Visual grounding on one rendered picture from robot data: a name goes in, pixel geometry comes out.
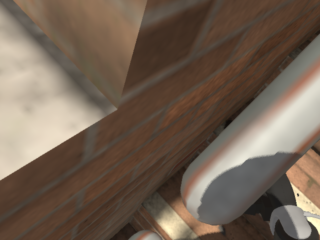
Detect stairs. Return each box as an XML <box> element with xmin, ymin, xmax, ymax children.
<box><xmin>110</xmin><ymin>30</ymin><xmax>320</xmax><ymax>240</ymax></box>

